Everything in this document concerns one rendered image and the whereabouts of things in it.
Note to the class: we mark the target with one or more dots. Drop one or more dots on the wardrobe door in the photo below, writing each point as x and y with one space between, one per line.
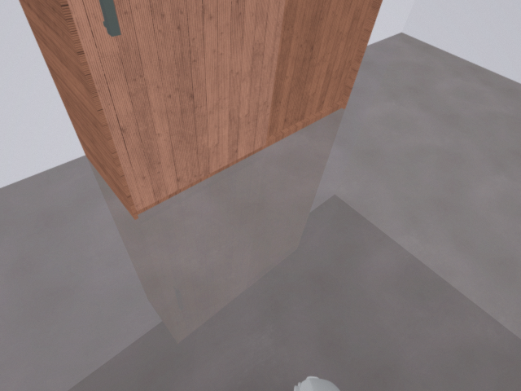
318 44
186 88

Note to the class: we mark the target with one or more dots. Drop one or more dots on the handle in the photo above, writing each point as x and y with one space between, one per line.
110 18

